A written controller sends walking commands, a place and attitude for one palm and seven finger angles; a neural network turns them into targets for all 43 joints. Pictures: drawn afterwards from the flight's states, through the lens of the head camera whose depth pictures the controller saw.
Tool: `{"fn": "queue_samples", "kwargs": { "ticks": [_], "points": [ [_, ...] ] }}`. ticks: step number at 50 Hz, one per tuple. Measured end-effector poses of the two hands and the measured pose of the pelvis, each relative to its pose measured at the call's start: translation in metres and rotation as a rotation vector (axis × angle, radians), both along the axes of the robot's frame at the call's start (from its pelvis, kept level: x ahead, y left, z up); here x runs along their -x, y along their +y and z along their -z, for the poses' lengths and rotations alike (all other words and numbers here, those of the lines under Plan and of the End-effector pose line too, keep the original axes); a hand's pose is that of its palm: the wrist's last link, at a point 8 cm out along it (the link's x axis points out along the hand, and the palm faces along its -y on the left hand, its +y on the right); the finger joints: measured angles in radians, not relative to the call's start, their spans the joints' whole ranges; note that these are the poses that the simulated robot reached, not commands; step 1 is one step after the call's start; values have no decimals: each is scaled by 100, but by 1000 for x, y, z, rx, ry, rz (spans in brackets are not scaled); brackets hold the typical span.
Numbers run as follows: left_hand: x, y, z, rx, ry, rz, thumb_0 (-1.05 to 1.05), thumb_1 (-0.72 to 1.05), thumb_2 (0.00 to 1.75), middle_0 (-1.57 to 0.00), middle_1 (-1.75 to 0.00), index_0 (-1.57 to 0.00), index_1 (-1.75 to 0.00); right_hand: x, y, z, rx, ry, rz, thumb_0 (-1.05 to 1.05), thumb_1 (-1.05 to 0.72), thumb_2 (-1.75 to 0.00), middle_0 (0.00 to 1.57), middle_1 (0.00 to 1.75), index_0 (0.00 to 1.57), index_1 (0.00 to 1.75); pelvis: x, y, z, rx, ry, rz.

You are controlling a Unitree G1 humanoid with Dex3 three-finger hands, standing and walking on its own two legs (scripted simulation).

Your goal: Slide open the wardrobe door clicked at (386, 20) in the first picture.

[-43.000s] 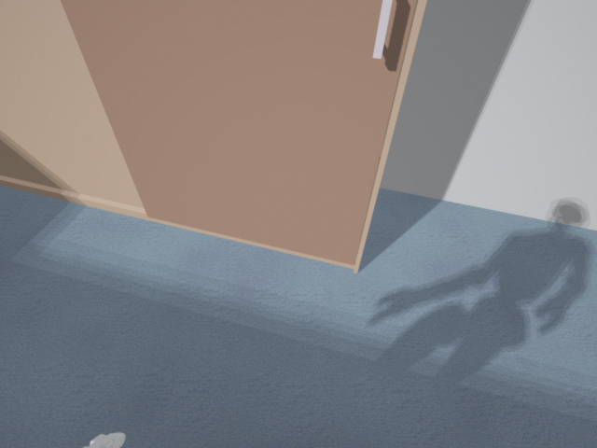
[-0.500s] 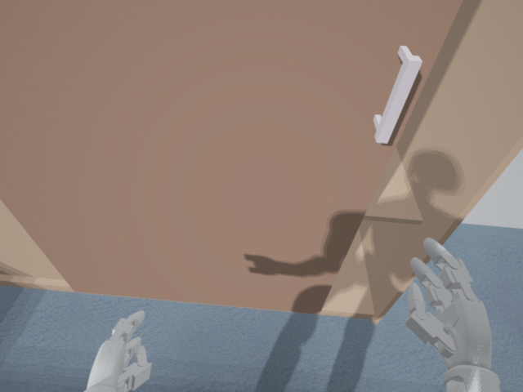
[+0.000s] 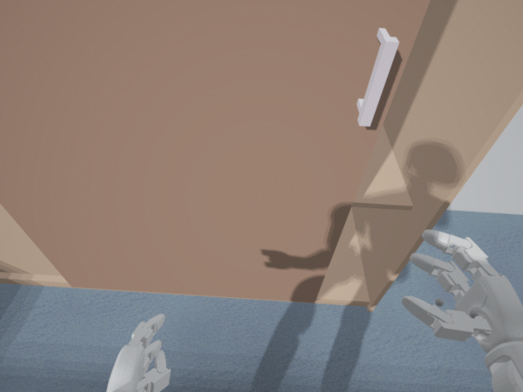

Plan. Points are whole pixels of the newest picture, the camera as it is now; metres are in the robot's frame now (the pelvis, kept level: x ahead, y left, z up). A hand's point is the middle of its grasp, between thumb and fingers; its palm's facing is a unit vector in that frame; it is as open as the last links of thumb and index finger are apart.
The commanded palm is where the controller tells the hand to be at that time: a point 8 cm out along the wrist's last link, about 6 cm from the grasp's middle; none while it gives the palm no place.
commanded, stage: raise the hand with hooked fingers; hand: right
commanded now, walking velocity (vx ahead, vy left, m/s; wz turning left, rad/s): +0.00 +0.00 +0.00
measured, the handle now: (373, 79) +0.55 -0.14 +0.23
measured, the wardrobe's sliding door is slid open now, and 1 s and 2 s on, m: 0.22 0.22 0.22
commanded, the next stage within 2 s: move the hooked fingers beside the handle in 1.32 s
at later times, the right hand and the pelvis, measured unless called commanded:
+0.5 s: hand out of the picture +0.25 -0.28 +0.21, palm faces +0.08 +0.99 -0.09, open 13.5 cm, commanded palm +0.22 -0.31 +0.20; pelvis +0.01 -0.01 +0.02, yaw -1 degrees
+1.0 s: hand out of the picture +0.29 -0.27 +0.25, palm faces +0.03 +0.99 -0.11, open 14.0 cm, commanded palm +0.24 -0.31 +0.26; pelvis +0.01 +0.01 +0.03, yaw -1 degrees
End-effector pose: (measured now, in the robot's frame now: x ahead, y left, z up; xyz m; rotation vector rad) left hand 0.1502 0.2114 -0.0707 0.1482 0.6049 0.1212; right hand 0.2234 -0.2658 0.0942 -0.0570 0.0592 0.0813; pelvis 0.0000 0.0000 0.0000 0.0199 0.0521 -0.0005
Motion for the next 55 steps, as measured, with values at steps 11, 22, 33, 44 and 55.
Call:
{"fn": "queue_samples", "kwargs": {
  "ticks": [11, 22, 33, 44, 55],
  "points": [
    [0, 15, -15, -94, -1, 38, 2, 90, 90, -20, -30, -20, -30, 15, -37, -47, 13, -161, 124, 1, 6, -49, 26, 92, 27, 92, -5, -12, -10, -9, -41, 16],
    [-47, -6, -50, -71, -167, 80, 1, 90, 90, -20, -30, -20, -30, -3, -57, -98, 37, -223, 132, 0, 32, -38, 29, 108, 29, 108, -7, -11, -20, -1, -98, 16],
    [-59, -20, -44, -11, -114, 143, 1, 90, 90, -20, -30, -20, -30, -16, -64, -124, 51, -115, 136, 0, 48, -31, 30, 118, 30, 118, -8, -4, -26, 6, -112, 29],
    [-54, 2, -36, -9, -59, 124, 1, 90, 90, -20, -30, -20, -30, -30, -74, -183, 59, -214, 149, -1, 50, -30, 30, 120, 30, 119, -11, 8, -29, 12, -115, 32],
    [-53, 25, -41, -25, -77, 76, 2, 90, 90, -20, -30, -20, -30, -35, -42, -157, 45, -180, 73, -1, 50, -30, 30, 120, 30, 120, -13, 12, -28, 16, -110, 10]
  ]
}}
